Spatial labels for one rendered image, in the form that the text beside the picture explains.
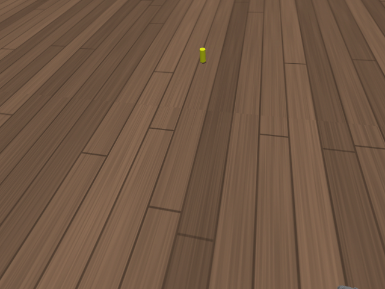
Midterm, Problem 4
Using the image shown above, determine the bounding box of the can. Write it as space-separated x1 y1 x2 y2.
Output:
200 48 206 63

